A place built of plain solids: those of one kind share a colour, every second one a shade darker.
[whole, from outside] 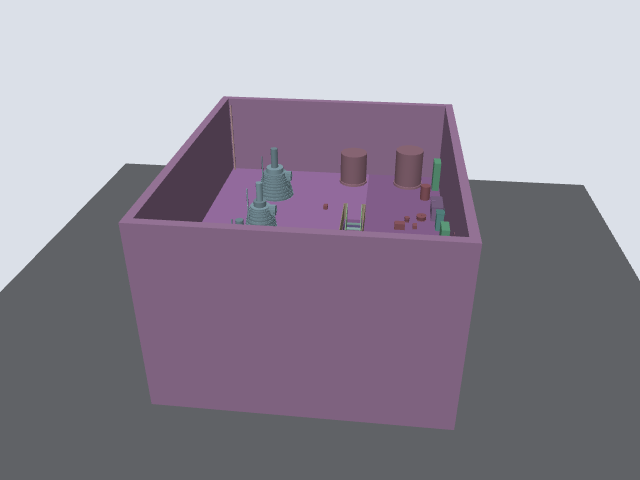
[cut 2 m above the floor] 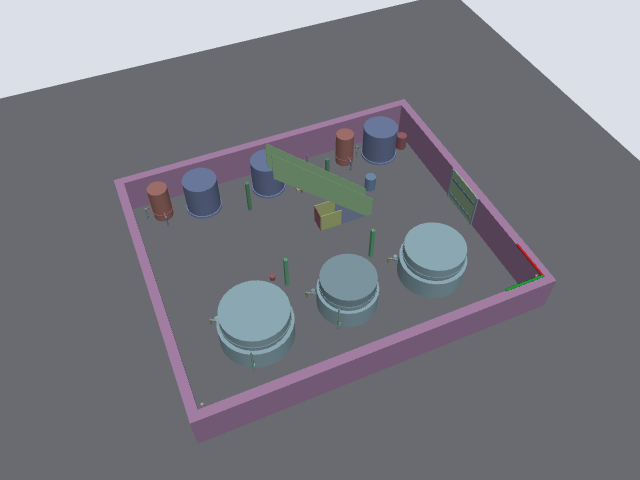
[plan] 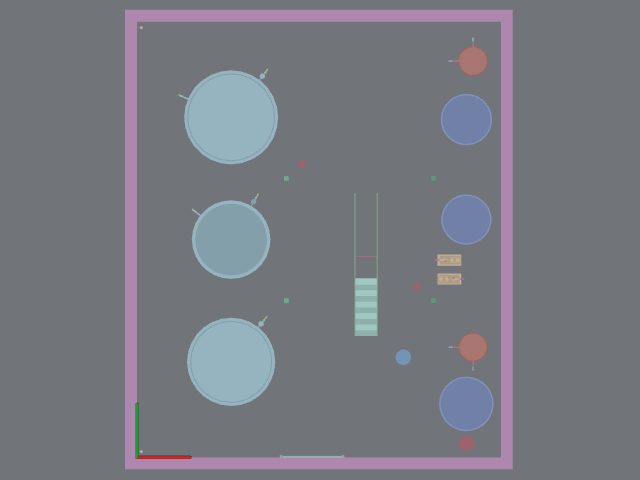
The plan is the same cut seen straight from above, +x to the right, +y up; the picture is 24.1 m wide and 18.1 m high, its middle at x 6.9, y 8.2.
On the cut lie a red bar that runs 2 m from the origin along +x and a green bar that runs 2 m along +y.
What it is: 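The still house of a malt distillery; one whitewashed hall 13.7 x 16.4 m, 10.1 m high, 3 copper pot stills in a row, an operating floor 5.28 m up, one steep steel stair free in the room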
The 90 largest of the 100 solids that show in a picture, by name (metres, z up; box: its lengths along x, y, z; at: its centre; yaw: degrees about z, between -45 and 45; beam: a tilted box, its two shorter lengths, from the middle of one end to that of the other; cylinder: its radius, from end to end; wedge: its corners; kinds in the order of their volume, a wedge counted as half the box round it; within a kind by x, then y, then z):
{
 "wall_1": {"box": [0.45, 17.33, 10.15], "at": [-0.23, 8.21, 5.02]},
 "wall_2": {"box": [14.62, 0.45, 10.15], "at": [6.86, -0.23, 5.02]},
 "wall_3": {"box": [14.62, 0.45, 10.15], "at": [6.86, 16.66, 5.02]},
 "wall_4": {"box": [0.45, 17.33, 10.15], "at": [13.95, 8.21, 5.02]},
 "still_1": {"cylinder": 1.66, "from": [3.55, 3.6, -0.05], "to": [3.55, 3.6, 1.15]},
 "still_2": {"cylinder": 1.47, "from": [3.55, 3.6, 1.14], "to": [3.55, 3.6, 1.3]},
 "still_3": {"cylinder": 1.51, "from": [3.55, 3.6, 1.3], "to": [3.55, 3.6, 1.45]},
 "still_4": {"cylinder": 1.55, "from": [3.55, 3.6, 1.45], "to": [3.55, 3.6, 1.5]},
 "still_5": {"cylinder": 1.51, "from": [3.55, 3.6, 1.5], "to": [3.55, 3.6, 3.93]},
 "still_6": {"cylinder": 0.19, "from": [3.55, 3.6, 7.08], "to": [3.55, 3.6, 8.33]},
 "still_7": {"cylinder": 1.48, "from": [3.55, 8.21, -0.05], "to": [3.55, 8.21, 1.13]},
 "still_8": {"cylinder": 1.32, "from": [3.55, 8.21, 1.13], "to": [3.55, 8.21, 1.3]},
 "still_9": {"cylinder": 1.37, "from": [3.55, 8.21, 1.3], "to": [3.55, 8.21, 1.5]},
 "still_10": {"cylinder": 1.35, "from": [3.55, 8.21, 1.5], "to": [3.55, 8.21, 3.93]},
 "still_11": {"cylinder": 0.8, "from": [3.55, 8.21, 5.88], "to": [3.55, 8.21, 6.0]},
 "still_12": {"cylinder": 0.77, "from": [3.55, 8.21, 6.0], "to": [3.55, 8.21, 6.11]},
 "still_13": {"cylinder": 0.75, "from": [3.55, 8.21, 6.11], "to": [3.55, 8.21, 6.22]},
 "still_14": {"cylinder": 0.73, "from": [3.55, 8.21, 6.22], "to": [3.55, 8.21, 6.32]},
 "still_15": {"cylinder": 0.54, "from": [3.55, 8.21, 6.74], "to": [3.55, 8.21, 6.78]},
 "still_16": {"cylinder": 0.35, "from": [3.55, 8.21, 6.78], "to": [3.55, 8.21, 7.08]},
 "still_17": {"cylinder": 0.17, "from": [3.55, 8.21, 7.08], "to": [3.55, 8.21, 8.14]},
 "still_18": {"cylinder": 1.77, "from": [3.55, 12.82, -0.05], "to": [3.55, 12.82, 1.14]},
 "still_19": {"cylinder": 1.62, "from": [3.55, 12.82, 1.28], "to": [3.55, 12.82, 1.42]},
 "still_20": {"cylinder": 1.66, "from": [3.55, 12.82, 1.42], "to": [3.55, 12.82, 1.5]},
 "still_21": {"cylinder": 1.62, "from": [3.55, 12.82, 1.5], "to": [3.55, 12.82, 3.93]},
 "still_22": {"cylinder": 1.09, "from": [3.55, 12.82, 5.28], "to": [3.55, 12.82, 5.38]},
 "still_23": {"cylinder": 1.07, "from": [3.55, 12.82, 5.38], "to": [3.55, 12.82, 5.48]},
 "still_24": {"cylinder": 1.05, "from": [3.55, 12.82, 5.48], "to": [3.55, 12.82, 5.58]},
 "still_25": {"cylinder": 1.02, "from": [3.55, 12.82, 5.58], "to": [3.55, 12.82, 5.69]},
 "still_26": {"cylinder": 1.0, "from": [3.55, 12.82, 5.69], "to": [3.55, 12.82, 5.78]},
 "still_27": {"cylinder": 0.98, "from": [3.55, 12.82, 5.78], "to": [3.55, 12.82, 5.88]},
 "still_28": {"cylinder": 0.95, "from": [3.55, 12.82, 5.88], "to": [3.55, 12.82, 5.97]},
 "still_29": {"cylinder": 0.93, "from": [3.55, 12.82, 5.97], "to": [3.55, 12.82, 6.06]},
 "still_30": {"cylinder": 0.89, "from": [3.55, 12.82, 6.15], "to": [3.55, 12.82, 6.23]},
 "still_31": {"cylinder": 0.68, "from": [3.55, 12.82, 6.73], "to": [3.55, 12.82, 6.78]},
 "still_32": {"cylinder": 0.51, "from": [3.55, 12.82, 6.78], "to": [3.55, 12.82, 7.08]},
 "still_33": {"cylinder": 0.21, "from": [3.55, 12.82, 7.08], "to": [3.55, 12.82, 8.28]},
 "upper_floor_1": {"box": [8.09, 16.45, 0.3], "at": [4.04, 8.21, 5.13]},
 "upper_floor_2": {"box": [1.14, 6.49, 0.3], "at": [8.64, 13.2, 5.13]},
 "upper_floor_3": {"box": [4.53, 16.45, 0.3], "at": [11.46, 8.21, 5.13]},
 "receiver_1": {"cylinder": 1.03, "from": [12.42, 2.02, -0.05], "to": [12.42, 2.02, 0.14]},
 "receiver_2": {"cylinder": 0.97, "from": [12.42, 2.02, 0.14], "to": [12.42, 2.02, 2.3]},
 "receiver_3": {"cylinder": 0.95, "from": [12.42, 8.97, -0.05], "to": [12.42, 8.97, 0.14]},
 "receiver_4": {"cylinder": 0.89, "from": [12.42, 8.97, 0.14], "to": [12.42, 8.97, 2.57]},
 "receiver_5": {"cylinder": 0.97, "from": [12.42, 12.74, -0.05], "to": [12.42, 12.74, 0.14]},
 "receiver_6": {"cylinder": 0.91, "from": [12.42, 12.74, 0.14], "to": [12.42, 12.74, 2.28]},
 "charger_1": {"cylinder": 0.88, "from": [8.22, 15.23, 5.23], "to": [8.22, 15.23, 5.42]},
 "charger_2": {"cylinder": 0.82, "from": [8.22, 15.23, 5.42], "to": [8.22, 15.23, 7.27]},
 "charger_3": {"cylinder": 0.9, "from": [11.72, 15.23, 5.23], "to": [11.72, 15.23, 5.42]},
 "charger_4": {"cylinder": 0.84, "from": [11.72, 15.23, 5.42], "to": [11.72, 15.23, 7.59]},
 "condenser_1": {"cylinder": 0.5, "from": [12.67, 4.16, -0.05], "to": [12.67, 4.16, 0.45]},
 "condenser_2": {"cylinder": 0.56, "from": [12.67, 4.16, 0.45], "to": [12.67, 4.16, 0.5]},
 "condenser_3": {"cylinder": 0.51, "from": [12.67, 4.16, 0.5], "to": [12.67, 4.16, 3.68]},
 "condenser_4": {"cylinder": 0.51, "from": [12.67, 14.95, -0.05], "to": [12.67, 14.95, 0.45]},
 "condenser_5": {"cylinder": 0.57, "from": [12.67, 14.95, 0.45], "to": [12.67, 14.95, 0.5]},
 "condenser_6": {"cylinder": 0.52, "from": [12.67, 14.95, 0.5], "to": [12.67, 14.95, 3.68]},
 "cabinet_1": {"box": [0.42, 0.97, 1.9], "at": [13.45, 6.35, 6.18]},
 "cabinet_2": {"box": [0.42, 0.84, 1.9], "at": [13.45, 14.79, 6.18]},
 "stair_rail_1": {"wedge": [[8.2, 4.58, -0.31], [8.2, 4.58, 1.17], [8.2, 9.97, 4.78], [8.2, 9.97, 6.27], [8.24, 4.58, -0.31], [8.24, 4.58, 1.17], [8.24, 9.97, 4.78], [8.24, 9.97, 6.27]]},
 "stair_rail_2": {"wedge": [[9.04, 4.58, -0.31], [9.04, 4.58, 1.17], [9.04, 9.97, 4.78], [9.04, 9.97, 6.27], [9.08, 4.58, -0.31], [9.08, 4.58, 1.17], [9.08, 9.97, 4.78], [9.08, 9.97, 6.27]]},
 "bench_1": {"box": [0.6, 1.44, 0.89], "at": [13.33, 10.98, 5.67]},
 "bench_2": {"box": [0.68, 1.5, 0.06], "at": [13.33, 10.98, 6.15]},
 "column_1": {"box": [0.18, 0.18, 4.67], "at": [5.63, 5.91, 2.28]},
 "column_2": {"box": [0.18, 0.18, 4.67], "at": [5.63, 10.52, 2.28]},
 "column_3": {"box": [0.18, 0.18, 4.67], "at": [11.18, 5.91, 2.28]},
 "column_4": {"box": [0.18, 0.18, 4.67], "at": [11.18, 10.52, 2.28]},
 "piece_1": {"box": [0.59, 0.39, 0.41], "at": [11.24, 9.23, 5.43]},
 "piece_2": {"cylinder": 0.29, "from": [12.43, 0.53, -0.05], "to": [12.43, 0.53, 0.88]},
 "piece_3": {"cylinder": 0.29, "from": [12.76, 13.18, 5.23], "to": [12.76, 13.18, 6.16]},
 "well_rail_1": {"box": [0.04, 5.62, 1.05], "at": [8.04, 7.22, 5.75]},
 "well_rail_2": {"box": [0.04, 5.62, 1.05], "at": [9.23, 7.22, 5.75]},
 "loading_door_leaves_1": {"box": [2.2, 0.07, 2.75], "at": [6.6, 0.01, 1.32]},
 "foot_1": {"cylinder": 0.29, "from": [10.04, 3.78, -0.05], "to": [10.04, 3.78, 0.88]},
 "desk_1": {"box": [0.4, 0.56, 1.08], "at": [13.43, 9.41, 5.77]},
 "pump_1": {"box": [0.8, 0.33, 0.045], "at": [11.76, 6.73, 0.21]},
 "pump_2": {"box": [0.9, 0.42, 0.24], "at": [11.78, 6.73, 0.07]},
 "pump_3": {"box": [0.9, 0.42, 0.21], "at": [11.78, 7.44, 0.06]},
 "pump_4": {"box": [0.8, 0.33, 0.045], "at": [11.8, 7.44, 0.18]},
 "stair_fence_1": {"box": [0.04, 1.21, 1.15], "at": [8.22, 7.0, 0.53]},
 "stair_fence_2": {"box": [0.04, 1.21, 1.15], "at": [9.06, 7.0, 0.53]},
 "riser_1": {"cylinder": 0.06, "from": [0.16, 16.21, -0.05], "to": [0.16, 16.21, 9.7]},
 "loading_door_frame_1": {"box": [0.12, 0.1, 2.87], "at": [5.44, 0.03, 1.39]},
 "loading_door_frame_2": {"box": [0.12, 0.1, 2.87], "at": [7.76, 0.03, 1.39]},
 "stair_steps_1": {"box": [0.88, 0.24, 0.05], "at": [8.64, 4.7, 0.18]},
 "stair_steps_2": {"box": [0.88, 0.24, 0.05], "at": [8.64, 4.92, 0.38]},
 "stair_steps_3": {"box": [0.88, 0.24, 0.05], "at": [8.64, 5.13, 0.58]},
 "stair_steps_4": {"box": [0.88, 0.24, 0.05], "at": [8.64, 5.35, 0.79]},
 "stair_steps_5": {"box": [0.88, 0.24, 0.05], "at": [8.64, 5.56, 0.99]},
 "stair_guard_infill_1": {"wedge": [[8.2, 4.88, -0.03], [8.2, 6.39, -0.03], [8.2, 6.39, 1.4], [8.24, 4.88, -0.03], [8.24, 6.39, -0.03], [8.24, 6.39, 1.4]]},
 "stair_fence_cross_1": {"box": [0.89, 0.04, 1.15], "at": [8.64, 7.58, 0.53]}
}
